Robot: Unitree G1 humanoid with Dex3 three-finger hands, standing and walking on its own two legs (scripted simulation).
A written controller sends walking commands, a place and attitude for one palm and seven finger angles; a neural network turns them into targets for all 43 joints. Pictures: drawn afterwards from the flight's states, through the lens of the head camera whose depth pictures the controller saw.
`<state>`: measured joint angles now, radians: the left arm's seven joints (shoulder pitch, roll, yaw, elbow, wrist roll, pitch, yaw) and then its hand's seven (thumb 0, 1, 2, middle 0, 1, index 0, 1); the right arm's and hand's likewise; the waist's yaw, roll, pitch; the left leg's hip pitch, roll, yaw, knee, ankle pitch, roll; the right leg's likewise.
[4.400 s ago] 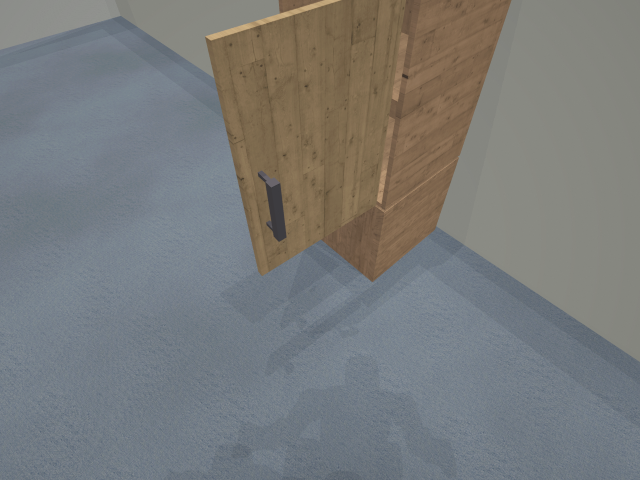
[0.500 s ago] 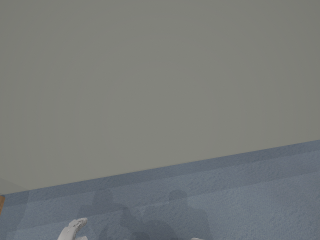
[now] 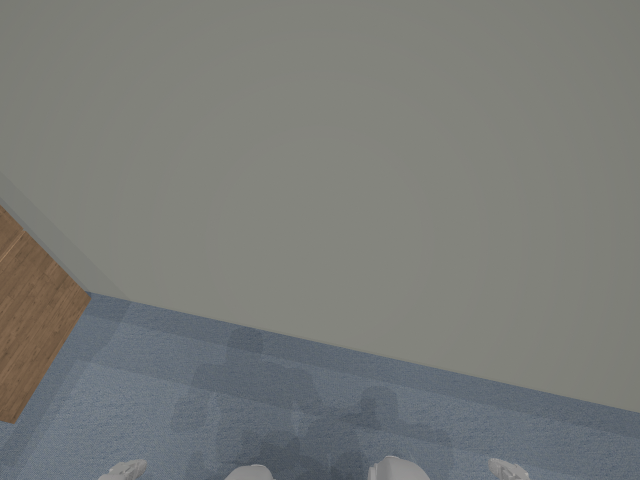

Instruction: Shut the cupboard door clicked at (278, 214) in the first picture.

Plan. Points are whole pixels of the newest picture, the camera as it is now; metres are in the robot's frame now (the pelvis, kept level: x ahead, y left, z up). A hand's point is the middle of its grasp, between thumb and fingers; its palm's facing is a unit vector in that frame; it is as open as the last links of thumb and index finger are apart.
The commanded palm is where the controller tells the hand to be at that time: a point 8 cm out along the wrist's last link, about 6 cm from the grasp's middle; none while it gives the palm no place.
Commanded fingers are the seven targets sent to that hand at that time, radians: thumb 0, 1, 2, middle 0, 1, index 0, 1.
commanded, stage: turn to face it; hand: left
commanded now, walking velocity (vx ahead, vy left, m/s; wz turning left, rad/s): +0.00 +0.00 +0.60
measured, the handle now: out of the picture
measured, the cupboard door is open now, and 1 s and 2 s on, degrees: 86 86 86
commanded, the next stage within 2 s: none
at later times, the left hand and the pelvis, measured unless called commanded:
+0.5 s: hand out of the picture +0.01 +0.17 -0.18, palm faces +0.33 -0.92 -0.21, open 7.4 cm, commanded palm none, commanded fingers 0.00 0.90 0.90 -0.20 -0.30 -0.20 -0.30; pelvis +0.01 -0.03 -0.01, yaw +19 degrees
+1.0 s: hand out of the picture -0.02 +0.12 -0.15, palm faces +0.57 -0.78 -0.25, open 7.4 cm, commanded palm none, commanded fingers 0.00 0.90 0.90 -0.20 -0.30 -0.20 -0.30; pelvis +0.03 -0.09 +0.01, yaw +37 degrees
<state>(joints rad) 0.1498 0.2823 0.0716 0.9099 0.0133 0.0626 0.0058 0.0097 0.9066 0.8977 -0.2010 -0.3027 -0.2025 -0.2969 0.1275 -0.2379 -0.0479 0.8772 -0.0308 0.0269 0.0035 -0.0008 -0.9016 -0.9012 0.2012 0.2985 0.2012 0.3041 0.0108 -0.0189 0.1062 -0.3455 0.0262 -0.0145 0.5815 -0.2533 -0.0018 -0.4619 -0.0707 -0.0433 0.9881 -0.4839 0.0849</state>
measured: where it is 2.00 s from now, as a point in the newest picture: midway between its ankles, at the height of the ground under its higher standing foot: outside the picture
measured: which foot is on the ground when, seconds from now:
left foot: down 0.00-0.10, up 0.12-0.40, down 0.42-0.74, up 0.76-1.00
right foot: up 0.00-0.10, down 0.12-0.42, up 0.44-0.74, down 0.76-1.00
